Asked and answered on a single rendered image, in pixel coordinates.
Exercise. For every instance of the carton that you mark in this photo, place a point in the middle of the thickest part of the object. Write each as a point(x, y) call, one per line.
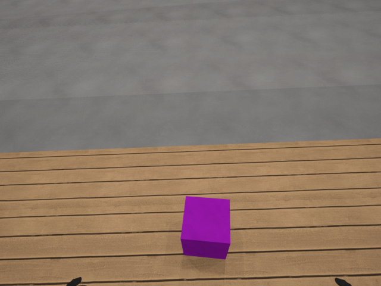
point(206, 227)

